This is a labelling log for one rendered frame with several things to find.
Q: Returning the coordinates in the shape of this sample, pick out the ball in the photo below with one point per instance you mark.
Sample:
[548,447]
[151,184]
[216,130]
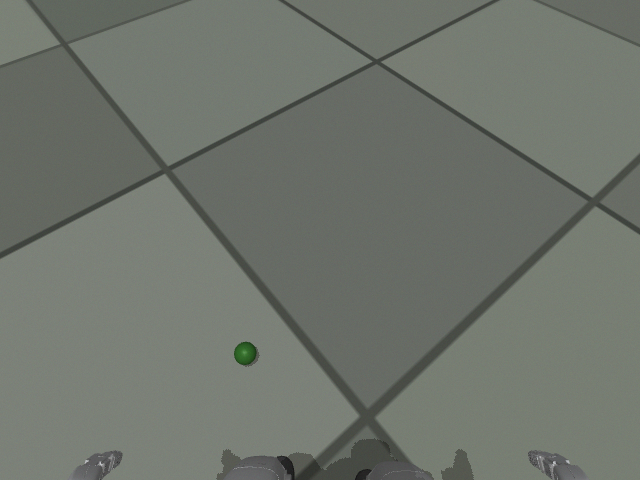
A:
[245,353]

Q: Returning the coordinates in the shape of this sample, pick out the left robot foot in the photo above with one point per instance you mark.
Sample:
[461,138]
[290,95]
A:
[286,462]

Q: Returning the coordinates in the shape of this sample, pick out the left robot hand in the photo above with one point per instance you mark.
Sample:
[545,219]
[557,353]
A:
[97,466]

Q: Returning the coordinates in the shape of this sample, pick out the right robot hand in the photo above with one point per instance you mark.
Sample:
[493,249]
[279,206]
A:
[556,466]

